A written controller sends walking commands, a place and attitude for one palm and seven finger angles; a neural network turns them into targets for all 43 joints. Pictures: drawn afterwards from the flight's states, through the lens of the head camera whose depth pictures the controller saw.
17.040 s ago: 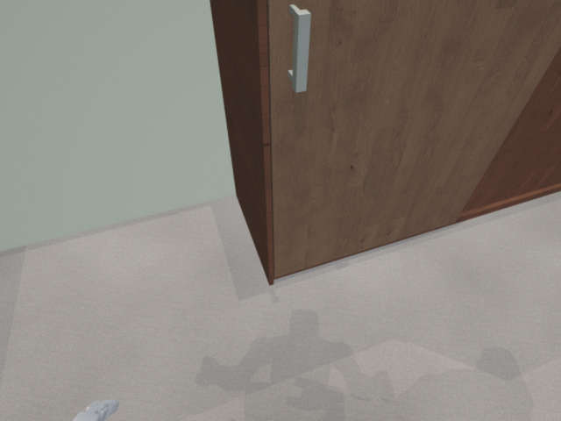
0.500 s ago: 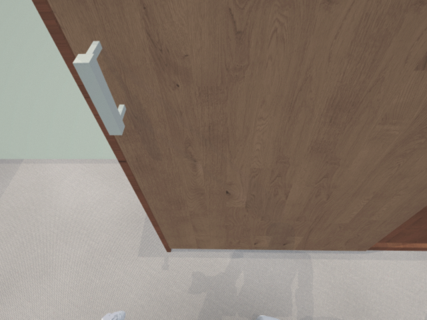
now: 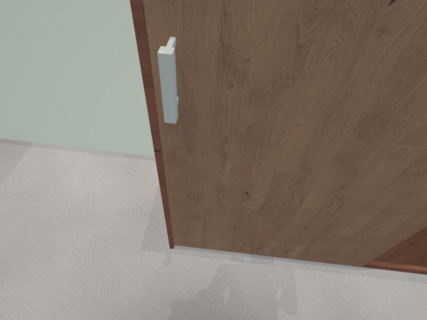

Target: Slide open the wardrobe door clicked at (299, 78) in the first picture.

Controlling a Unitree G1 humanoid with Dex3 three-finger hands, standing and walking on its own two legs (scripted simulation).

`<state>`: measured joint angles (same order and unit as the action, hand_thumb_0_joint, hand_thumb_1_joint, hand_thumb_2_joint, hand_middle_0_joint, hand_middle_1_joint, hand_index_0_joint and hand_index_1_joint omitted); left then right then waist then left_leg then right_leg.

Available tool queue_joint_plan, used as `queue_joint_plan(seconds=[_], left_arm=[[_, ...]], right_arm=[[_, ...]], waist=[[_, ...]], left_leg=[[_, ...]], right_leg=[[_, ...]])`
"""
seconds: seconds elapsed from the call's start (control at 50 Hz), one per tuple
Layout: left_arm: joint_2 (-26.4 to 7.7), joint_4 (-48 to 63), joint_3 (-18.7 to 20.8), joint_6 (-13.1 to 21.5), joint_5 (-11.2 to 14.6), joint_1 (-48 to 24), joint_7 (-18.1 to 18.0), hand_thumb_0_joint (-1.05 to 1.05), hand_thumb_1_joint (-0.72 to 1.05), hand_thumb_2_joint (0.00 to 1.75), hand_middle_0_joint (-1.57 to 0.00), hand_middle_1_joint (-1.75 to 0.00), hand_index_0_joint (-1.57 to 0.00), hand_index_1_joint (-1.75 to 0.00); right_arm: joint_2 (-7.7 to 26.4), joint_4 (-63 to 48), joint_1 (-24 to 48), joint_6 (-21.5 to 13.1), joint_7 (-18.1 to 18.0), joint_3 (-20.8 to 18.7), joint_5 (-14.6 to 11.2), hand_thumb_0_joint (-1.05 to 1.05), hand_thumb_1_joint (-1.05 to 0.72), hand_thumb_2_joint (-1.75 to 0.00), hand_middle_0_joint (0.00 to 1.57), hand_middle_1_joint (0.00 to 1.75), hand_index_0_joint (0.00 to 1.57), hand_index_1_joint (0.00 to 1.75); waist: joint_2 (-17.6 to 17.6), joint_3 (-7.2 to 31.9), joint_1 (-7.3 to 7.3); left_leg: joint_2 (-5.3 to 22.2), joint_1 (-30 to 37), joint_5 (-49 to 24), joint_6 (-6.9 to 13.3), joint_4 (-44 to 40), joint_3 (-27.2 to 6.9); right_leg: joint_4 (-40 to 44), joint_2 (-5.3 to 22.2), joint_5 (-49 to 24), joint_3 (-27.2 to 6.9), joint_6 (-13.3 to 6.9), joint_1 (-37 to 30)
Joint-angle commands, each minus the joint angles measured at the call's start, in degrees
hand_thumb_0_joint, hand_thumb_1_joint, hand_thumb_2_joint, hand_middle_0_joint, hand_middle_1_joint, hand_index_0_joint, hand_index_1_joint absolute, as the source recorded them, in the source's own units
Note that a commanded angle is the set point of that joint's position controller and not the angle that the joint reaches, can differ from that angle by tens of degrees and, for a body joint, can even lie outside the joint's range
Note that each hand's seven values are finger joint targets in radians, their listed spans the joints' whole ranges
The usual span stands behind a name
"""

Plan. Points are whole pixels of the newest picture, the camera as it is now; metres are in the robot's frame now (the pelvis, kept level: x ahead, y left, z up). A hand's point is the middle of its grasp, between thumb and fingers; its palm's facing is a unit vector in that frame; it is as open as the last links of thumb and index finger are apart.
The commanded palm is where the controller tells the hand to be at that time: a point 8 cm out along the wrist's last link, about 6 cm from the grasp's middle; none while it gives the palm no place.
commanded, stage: come to a stop and stand still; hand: left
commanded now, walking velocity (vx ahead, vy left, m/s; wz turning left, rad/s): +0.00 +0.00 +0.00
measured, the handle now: (171, 82) +0.48 +0.14 +0.19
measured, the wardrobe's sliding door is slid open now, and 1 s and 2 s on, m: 0.00 0.00 0.00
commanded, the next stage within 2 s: none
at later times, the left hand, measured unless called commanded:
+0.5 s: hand out of the picture -0.05 +0.13 -0.18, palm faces +0.02 -0.99 -0.14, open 7.4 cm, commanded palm none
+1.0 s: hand out of the picture +0.02 +0.21 -0.17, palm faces +0.02 -0.96 -0.26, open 7.4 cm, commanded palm none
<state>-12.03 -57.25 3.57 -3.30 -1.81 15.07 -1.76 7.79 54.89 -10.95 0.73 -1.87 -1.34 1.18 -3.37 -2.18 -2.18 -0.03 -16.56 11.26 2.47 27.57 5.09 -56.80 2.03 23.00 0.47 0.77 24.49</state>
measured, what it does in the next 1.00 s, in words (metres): steps on the spot: right foot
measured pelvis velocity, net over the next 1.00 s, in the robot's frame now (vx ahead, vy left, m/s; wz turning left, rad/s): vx -0.03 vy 0.01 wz -0.01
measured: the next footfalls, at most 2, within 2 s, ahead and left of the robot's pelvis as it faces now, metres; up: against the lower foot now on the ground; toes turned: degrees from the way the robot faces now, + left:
right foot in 0.14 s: -0.03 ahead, -0.12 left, +0.00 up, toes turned -3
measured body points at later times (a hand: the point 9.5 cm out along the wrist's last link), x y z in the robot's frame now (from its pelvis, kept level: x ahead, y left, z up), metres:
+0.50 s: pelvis -0.04 -0.02 +0.00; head -0.04 -0.01 +0.45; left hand -0.05 +0.18 -0.16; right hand -0.08 -0.24 -0.16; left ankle +0.04 +0.10 -0.74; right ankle -0.07 -0.12 -0.74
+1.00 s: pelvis -0.03 +0.01 -0.01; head -0.05 +0.01 +0.44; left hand +0.02 +0.26 -0.15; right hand +0.03 -0.25 -0.14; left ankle +0.04 +0.10 -0.74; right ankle -0.07 -0.12 -0.74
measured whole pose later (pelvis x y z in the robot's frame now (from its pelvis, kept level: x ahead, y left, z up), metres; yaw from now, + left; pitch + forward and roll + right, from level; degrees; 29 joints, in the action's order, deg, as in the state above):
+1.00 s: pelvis -0.03 +0.01 -0.01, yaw -1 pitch -3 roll -1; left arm -12.5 -54.8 0.8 0.6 -1.6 17.3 -2.7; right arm 12.1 56.0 -14.2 -0.8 -1.1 -1.9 0.9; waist 0.5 0.2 0.1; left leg 1.3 -17.8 11.4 2.6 32.0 5.2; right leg -30.7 0.5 20.0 2.8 0.2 7.7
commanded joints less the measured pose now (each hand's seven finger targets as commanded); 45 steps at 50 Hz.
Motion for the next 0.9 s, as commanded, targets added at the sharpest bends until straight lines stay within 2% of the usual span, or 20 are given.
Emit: queue_joint_plan(seconds=[0.0,0.06,0.08,0.1,0.12,0.14,0.16,0.18,0.26,0.32,0.4,0.52,0.62,0.64,0.66,0.68,0.7,0.74,0.78,0.88], left_arm=[[-0.12,2.25,-0.76,1.54,0.27,1.64,0.19,0.0,0.9,0.9,-0.2,-0.3,-0.2,-0.3],[0.3,0.58,-1.36,2.47,0.56,4.4,0.05,0.0,0.9,0.9,-0.2,-0.3,-0.2,-0.3],[0.16,-0.65,-1.44,2.94,0.58,6.83,-0.17,0.0,0.9,0.9,-0.2,-0.3,-0.2,-0.3],[-1.06,-1.71,-1.5,3.44,0.43,8.3,-0.46,0.0,0.9,0.9,-0.2,-0.3,-0.2,-0.3],[-2.56,-2.05,-1.6,3.76,0.34,7.99,-0.64,0.0,0.9,0.9,-0.2,-0.3,-0.2,-0.3],[-3.81,-1.76,-1.62,4.02,0.48,6.59,-0.65,0.0,0.9,0.9,-0.2,-0.3,-0.2,-0.3],[-3.81,-1.86,-1.81,4.29,0.75,5.77,-0.54,0.0,0.9,0.9,-0.2,-0.3,-0.2,-0.3],[-3.0,-2.01,-1.92,4.6,0.86,4.65,-0.6,0.0,0.9,0.9,-0.2,-0.3,-0.2,-0.3],[-0.97,-2.6,-2.61,4.18,0.97,5.22,-0.59,0.0,0.9,0.9,-0.2,-0.3,-0.2,-0.3],[-0.98,-3.51,-2.68,3.77,1.09,6.28,-0.56,0.0,0.9,0.9,-0.2,-0.3,-0.2,-0.3],[-0.59,-4.24,-2.65,3.67,1.2,7.66,-0.51,0.0,0.9,0.9,-0.2,-0.3,-0.2,-0.3],[0.59,-4.89,-2.55,3.82,1.23,8.78,-0.42,0.0,0.9,0.9,-0.2,-0.3,-0.2,-0.3],[1.61,-5.58,-2.72,4.04,1.24,9.36,-0.5,0.0,0.9,0.9,-0.2,-0.3,-0.2,-0.3],[-9.74,-0.26,-3.06,5.86,-0.29,7.41,-0.59,0.0,0.9,0.9,-0.2,-0.3,-0.2,-0.3],[-6.49,-0.07,-1.29,6.04,0.17,5.08,-0.86,0.0,0.9,0.9,-0.2,-0.3,-0.2,-0.3],[-4.49,-0.47,-1.51,6.17,0.15,5.44,-1.08,0.0,0.9,0.9,-0.2,-0.3,-0.2,-0.3],[-3.81,0.06,-2.03,6.09,0.59,5.72,-1.17,0.0,0.9,0.9,-0.2,-0.3,-0.2,-0.3],[-3.72,0.82,-2.11,5.87,0.6,6.21,-1.19,0.0,0.9,0.9,-0.2,-0.3,-0.2,-0.3],[-4.44,1.78,-1.36,5.47,0.53,5.35,-1.34,0.0,0.9,0.9,-0.2,-0.3,-0.2,-0.3],[-6.89,4.27,-0.89,4.9,0.43,6.26,-1.35,0.0,0.9,0.9,-0.2,-0.3,-0.2,-0.3]], right_arm=[[8.48,-1.38,-4.73,-1.03,-0.29,-1.93,0.25,0.0,-0.9,-0.9,0.2,0.3,0.2,0.3],[8.95,0.23,-6.49,-0.96,-0.01,-1.97,0.03,0.0,-0.9,-0.9,0.2,0.3,0.2,0.3],[8.84,0.58,-5.96,-1.03,0.07,-1.92,-0.36,0.0,-0.9,-0.9,0.2,0.3,0.2,0.3],[7.4,0.86,-5.83,-1.13,0.36,-1.69,-0.81,0.0,-0.9,-0.9,0.2,0.3,0.2,0.3],[5.74,0.7,-5.07,-1.01,0.53,-1.36,-1.16,0.0,-0.9,-0.9,0.2,0.3,0.2,0.3],[4.37,0.65,-4.65,-0.94,0.8,-0.79,-1.07,0.0,-0.9,-0.9,0.2,0.3,0.2,0.3],[4.27,1.11,-4.27,-0.96,0.97,-0.6,-0.74,0.0,-0.9,-0.9,0.2,0.3,0.2,0.3],[4.43,2.06,-4.35,-0.7,0.96,-0.7,-0.41,0.0,-0.9,-0.9,0.2,0.3,0.2,0.3],[5.03,5.11,-6.62,-0.6,0.86,-0.25,-0.45,0.0,-0.9,-0.9,0.2,0.3,0.2,0.3],[4.6,6.68,-7.85,-0.11,0.82,0.1,-0.29,0.0,-0.9,-0.9,0.2,0.3,0.2,0.3],[3.87,7.87,-9.66,-0.03,0.64,0.28,-0.12,0.0,-0.9,-0.9,0.2,0.3,0.2,0.3],[3.17,8.65,-11.67,-0.54,0.28,0.3,-0.12,0.0,-0.9,-0.9,0.2,0.3,0.2,0.3],[2.56,9.17,-12.77,-0.92,0.08,0.35,-0.3,0.0,-0.9,-0.9,0.2,0.3,0.2,0.3],[11.13,1.79,-8.35,-1.5,1.04,-0.43,0.49,0.0,-0.9,-0.9,0.2,0.3,0.2,0.3],[9.27,0.92,-8.48,-2.67,0.43,-1.51,0.48,0.0,-0.9,-0.9,0.2,0.3,0.2,0.3],[6.41,2.2,-9.76,-2.79,0.1,-1.33,0.44,0.0,-0.9,-0.9,0.2,0.3,0.2,0.3],[5.42,2.11,-11.31,-2.7,0.04,-0.73,0.31,0.0,-0.9,-0.9,0.2,0.3,0.2,0.3],[5.31,1.23,-11.78,-2.39,0.31,-0.68,0.3,0.0,-0.9,-0.9,0.2,0.3,0.2,0.3],[6.74,0.44,-10.42,-2.16,0.28,-1.36,0.22,0.0,-0.9,-0.9,0.2,0.3,0.2,0.3],[10.5,-0.83,-8.46,-2.37,0.33,-2.01,-0.21,0.0,-0.9,-0.9,0.2,0.3,0.2,0.3]], waist=[[10.38,3.78,2.9],[9.07,5.68,2.6],[7.52,6.45,1.39],[3.64,6.63,1.29],[-1.45,4.5,1.91],[-3.61,2.93,2.43],[-4.52,2.8,2.82],[-8.42,1.46,2.99],[-1.06,-2.94,3.18],[1.3,-7.25,2.93],[3.9,-7.67,2.59],[5.35,-4.96,2.28],[3.72,-4.07,2.19],[6.1,-10.02,3.84],[8.31,0.84,3.74],[7.94,5.11,3.91],[4.49,6.11,3.86],[-2.54,5.31,3.55],[-5.03,-0.28,3.59],[3.83,-2.05,2.72]], left_leg=[[14.5,8.2,-6.99,7.86,-12.14,-13.8],[13.44,10.46,-10.42,6.84,-10.08,-14.07],[12.12,8.5,-9.02,5.09,-7.92,-12.59],[9.38,5.39,-5.18,2.25,-5.88,-9.72],[6.06,2.96,-1.38,-0.45,-3.63,-6.1],[4.14,2.0,0.4,-1.55,-3.14,-4.62],[3.47,3.88,-0.1,-2.1,-3.64,-4.2],[3.78,5.13,-0.88,-2.24,-3.42,-4.18],[5.58,7.98,-1.34,-1.79,-5.35,-5.25],[5.31,5.2,3.65,-2.0,-6.64,-5.9],[5.4,3.64,5.69,-2.08,-7.14,-6.07],[5.97,2.58,6.95,-2.08,-8.46,-6.96],[6.32,3.08,5.27,-2.0,-8.39,-7.03],[3.33,0.4,1.07,-2.35,-2.77,-7.74],[4.73,3.2,-0.14,-2.11,0.93,-7.14],[4.57,3.88,-3.29,-1.77,1.88,-7.08],[4.08,3.35,-4.33,-1.55,3.0,-6.63],[3.45,1.57,-3.03,-1.09,3.22,-5.44],[3.58,0.23,-2.38,-0.87,3.07,-5.15],[6.07,1.89,-9.66,0.51,-0.14,-7.12]], right_leg=[[11.92,1.15,4.26,0.97,0.49,-1.59],[26.74,0.27,1.27,1.46,0.11,-7.75],[34.09,0.58,-5.52,1.35,0.03,-12.7],[37.57,2.64,-10.67,-1.34,-0.71,-16.68],[38.82,6.92,-11.61,-6.78,-2.73,-15.54],[39.63,10.52,-15.56,-8.37,-4.35,-14.36],[38.85,10.83,-16.01,-8.46,-5.29,-11.71],[38.52,8.77,-14.61,-7.62,-5.1,-9.42],[40.28,5.69,-1.78,-5.29,-3.71,-4.15],[41.4,4.81,5.09,-5.41,-3.7,-1.82],[41.33,4.32,6.51,-5.17,-3.85,-2.14],[39.54,3.4,2.87,-4.39,-3.85,-5.34],[38.83,3.19,-0.07,-3.96,-3.75,-6.38],[40.35,3.4,-8.05,-4.75,-3.63,-6.12],[36.68,6.86,-6.9,-6.81,-4.81,-7.88],[36.49,7.04,-11.36,-7.52,-5.56,-10.63],[36.33,7.23,-15.44,-6.75,-5.81,-12.74],[35.72,7.18,-19.02,-7.01,-5.82,-13.36],[35.97,6.94,-16.15,-6.44,-6.03,-9.48],[32.24,3.48,-15.91,-3.91,-4.5,-9.02]])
